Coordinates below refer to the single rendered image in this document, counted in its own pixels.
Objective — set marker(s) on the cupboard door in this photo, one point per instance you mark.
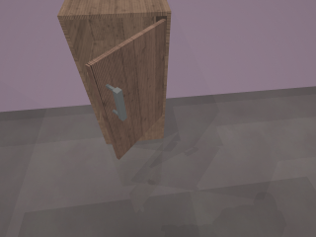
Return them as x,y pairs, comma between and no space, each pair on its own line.
137,67

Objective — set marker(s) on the handle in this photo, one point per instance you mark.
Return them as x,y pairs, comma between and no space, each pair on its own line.
119,101

